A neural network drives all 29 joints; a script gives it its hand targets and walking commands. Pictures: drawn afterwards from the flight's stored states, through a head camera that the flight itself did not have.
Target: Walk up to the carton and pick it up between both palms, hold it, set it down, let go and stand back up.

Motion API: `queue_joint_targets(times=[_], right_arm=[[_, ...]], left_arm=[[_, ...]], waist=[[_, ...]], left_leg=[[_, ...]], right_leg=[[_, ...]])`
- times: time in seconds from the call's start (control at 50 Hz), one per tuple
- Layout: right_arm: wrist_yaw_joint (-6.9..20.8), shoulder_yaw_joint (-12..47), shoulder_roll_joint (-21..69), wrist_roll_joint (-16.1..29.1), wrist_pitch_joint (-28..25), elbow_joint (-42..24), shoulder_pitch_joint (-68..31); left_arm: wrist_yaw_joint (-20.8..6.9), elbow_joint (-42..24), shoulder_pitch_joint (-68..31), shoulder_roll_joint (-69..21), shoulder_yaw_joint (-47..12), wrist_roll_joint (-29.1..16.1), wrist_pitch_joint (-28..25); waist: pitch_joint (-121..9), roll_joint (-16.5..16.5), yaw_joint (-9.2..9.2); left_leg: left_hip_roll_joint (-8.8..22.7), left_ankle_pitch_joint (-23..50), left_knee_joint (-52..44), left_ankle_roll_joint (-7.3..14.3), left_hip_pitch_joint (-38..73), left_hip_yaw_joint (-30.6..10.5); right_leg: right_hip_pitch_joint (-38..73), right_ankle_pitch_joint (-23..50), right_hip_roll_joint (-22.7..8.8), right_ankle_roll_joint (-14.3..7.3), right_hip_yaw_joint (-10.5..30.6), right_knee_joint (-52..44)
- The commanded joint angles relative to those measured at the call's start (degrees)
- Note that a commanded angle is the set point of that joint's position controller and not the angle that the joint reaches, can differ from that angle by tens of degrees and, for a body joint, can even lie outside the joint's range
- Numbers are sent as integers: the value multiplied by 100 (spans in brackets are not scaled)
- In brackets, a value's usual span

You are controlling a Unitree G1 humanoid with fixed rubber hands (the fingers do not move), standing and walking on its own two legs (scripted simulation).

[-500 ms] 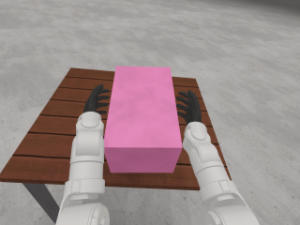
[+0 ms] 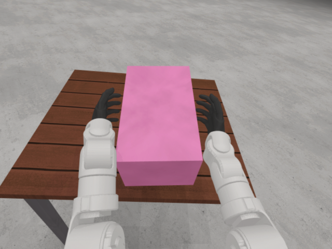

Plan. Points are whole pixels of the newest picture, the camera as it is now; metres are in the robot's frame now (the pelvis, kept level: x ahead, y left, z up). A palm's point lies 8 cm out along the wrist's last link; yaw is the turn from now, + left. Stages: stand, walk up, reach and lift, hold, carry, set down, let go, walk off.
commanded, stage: reach and lift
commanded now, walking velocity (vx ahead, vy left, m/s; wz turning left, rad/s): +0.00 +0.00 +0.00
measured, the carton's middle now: (158, 122) +0.43 +0.00 +0.10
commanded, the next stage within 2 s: hold in 0.22 s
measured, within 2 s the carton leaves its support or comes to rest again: neither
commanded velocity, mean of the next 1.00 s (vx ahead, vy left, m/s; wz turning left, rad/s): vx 0.00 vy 0.00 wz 0.00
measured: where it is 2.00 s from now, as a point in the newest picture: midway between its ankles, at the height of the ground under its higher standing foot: outside the picture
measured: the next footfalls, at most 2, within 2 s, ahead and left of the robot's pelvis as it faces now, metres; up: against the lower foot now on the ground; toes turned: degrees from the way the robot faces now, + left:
none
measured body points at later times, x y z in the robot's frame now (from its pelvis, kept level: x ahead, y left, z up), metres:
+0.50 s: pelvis +0.00 +0.00 +0.00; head -0.04 +0.04 +0.44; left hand +0.36 +0.16 +0.17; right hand +0.36 -0.11 +0.17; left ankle +0.03 +0.12 -0.75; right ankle +0.02 -0.11 -0.75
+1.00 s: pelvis +0.00 -0.01 +0.00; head -0.04 +0.03 +0.44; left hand +0.37 +0.15 +0.17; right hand +0.37 -0.12 +0.17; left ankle +0.03 +0.12 -0.75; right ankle +0.02 -0.11 -0.75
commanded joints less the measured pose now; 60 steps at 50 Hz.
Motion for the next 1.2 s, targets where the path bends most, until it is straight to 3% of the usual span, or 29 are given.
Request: queue_joint_targets(times=[0.0, 0.16, 0.18, 0.22, 0.26, 0.34, 0.48, 0.6, 0.72, 0.84, 1.02, 1.18], right_arm=[[727, 1837, 2192, 77, -390, -1331, -3809], [688, 1897, 2163, 144, -373, -1401, -3715], [703, 2104, 2155, 278, -330, -1337, -3690], [649, 2406, 2191, 529, -311, -1697, -3715], [575, 2576, 2211, 672, -236, -1902, -3733], [531, 2592, 2188, 740, -24, -1997, -3562], [663, 1891, 2099, 394, 262, -1646, -3583], [804, 1539, 2191, 139, 177, -1518, -3995], [776, 1848, 2379, 208, 64, -1682, -4131], [632, 2194, 2410, 396, 172, -1561, -3820], [476, 2528, 2344, 698, 193, -2045, -3476], [502, 2424, 2193, 588, 250, -2244, -3292]], left_arm=[[-927, -498, -3051, -2524, -2147, -775, -371], [-947, -697, -3086, -2531, -2331, -821, -368], [-931, -809, -2907, -2504, -2293, -800, -327], [-892, -1247, -2837, -2570, -2556, -916, -252], [-877, -1455, -2869, -2569, -2697, -1013, -197], [-888, -1669, -2814, -2503, -2723, -1009, -38], [-1049, -1249, -2941, -2420, -2343, -831, 272], [-1026, -956, -3392, -2479, -2226, -868, 220], [-943, -1047, -3430, -2459, -2256, -948, 93], [-1044, -1053, -3057, -2253, -1966, -725, 187], [-1159, -1734, -2913, -2295, -2358, -817, 245], [-1140, -1811, -2790, -2299, -2561, -906, 257]], waist=[[-2354, 388, -21], [-2403, 488, -169], [-2329, 562, -64], [-2721, 635, -85], [-2847, 646, -128], [-2539, 643, -158], [-1611, 623, -187], [-1874, 608, -188], [-2570, 474, -79], [-2213, 363, 55], [-2204, 627, -144], [-2016, 638, -255]], left_leg=[[-251, 807, -36, 102, 791, 314], [-244, 1207, 81, -11, 943, 257], [-234, 1456, 119, -6, 987, 245], [-231, 2120, 322, -90, 1186, 195], [-237, 2334, 420, -124, 1230, 141], [-232, 2023, 303, -117, 1119, 136], [-162, 378, -316, 29, 409, 282], [-136, -287, -471, 118, 203, 333], [-221, 525, -146, 134, 679, 358], [-302, 869, -100, 183, 649, 402], [-298, 1699, 136, -39, 940, 331], [-238, 1356, 16, -71, 849, 289]], right_leg=[[260, 1059, 181, 247, -318, -102], [336, 1350, 200, 267, -373, -57], [375, 1396, 219, 232, -371, -27], [541, 1822, 275, 208, -364, 42], [563, 1978, 283, 217, -353, 65], [486, 1576, 272, 194, -340, 11], [292, -37, 226, 135, -379, -170], [219, -436, 211, 174, -417, -115], [303, 226, 211, 221, -385, -73], [638, 788, 171, 280, -308, -60], [771, 1577, 203, 264, -374, 30], [594, 998, 218, 196, -428, -40]])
